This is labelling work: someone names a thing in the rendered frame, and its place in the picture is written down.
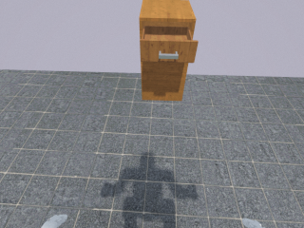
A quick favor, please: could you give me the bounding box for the robot right hand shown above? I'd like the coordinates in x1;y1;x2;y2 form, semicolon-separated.
242;218;265;228

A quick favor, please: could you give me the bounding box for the handle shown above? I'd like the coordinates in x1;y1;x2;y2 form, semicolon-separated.
159;51;179;59

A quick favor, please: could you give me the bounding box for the cabinet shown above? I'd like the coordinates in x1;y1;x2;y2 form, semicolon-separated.
139;0;197;102

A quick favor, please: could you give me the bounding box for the robot left hand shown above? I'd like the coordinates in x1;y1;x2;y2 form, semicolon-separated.
41;214;67;228

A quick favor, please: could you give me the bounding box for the drawer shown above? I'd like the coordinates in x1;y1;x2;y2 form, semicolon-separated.
140;26;199;63

